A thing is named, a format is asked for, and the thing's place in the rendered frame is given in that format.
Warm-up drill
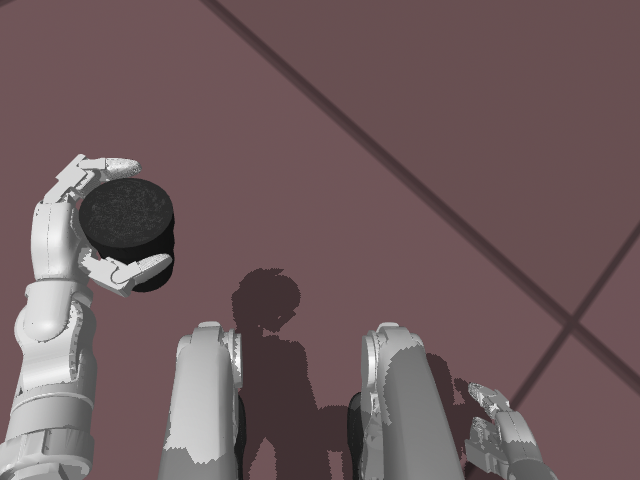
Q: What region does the right robot foot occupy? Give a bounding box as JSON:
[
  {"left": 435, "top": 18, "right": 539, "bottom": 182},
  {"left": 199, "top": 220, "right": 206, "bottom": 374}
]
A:
[{"left": 347, "top": 392, "right": 364, "bottom": 480}]

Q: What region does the right robot arm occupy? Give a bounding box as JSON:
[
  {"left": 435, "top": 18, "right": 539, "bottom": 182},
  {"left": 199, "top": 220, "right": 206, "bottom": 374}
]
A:
[{"left": 507, "top": 459, "right": 558, "bottom": 480}]

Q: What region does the left robot arm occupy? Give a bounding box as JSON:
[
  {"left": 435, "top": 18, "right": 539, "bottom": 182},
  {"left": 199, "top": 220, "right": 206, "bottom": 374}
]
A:
[{"left": 0, "top": 278, "right": 97, "bottom": 480}]

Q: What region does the right robot hand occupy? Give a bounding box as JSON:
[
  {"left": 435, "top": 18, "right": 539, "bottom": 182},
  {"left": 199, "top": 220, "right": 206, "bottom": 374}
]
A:
[{"left": 464, "top": 383, "right": 543, "bottom": 480}]

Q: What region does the cup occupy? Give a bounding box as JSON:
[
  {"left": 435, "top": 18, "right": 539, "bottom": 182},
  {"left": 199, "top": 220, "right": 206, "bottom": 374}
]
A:
[{"left": 79, "top": 178, "right": 175, "bottom": 292}]

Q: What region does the left robot hand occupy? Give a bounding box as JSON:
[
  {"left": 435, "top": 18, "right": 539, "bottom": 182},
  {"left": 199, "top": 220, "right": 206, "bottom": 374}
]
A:
[{"left": 31, "top": 154, "right": 172, "bottom": 298}]

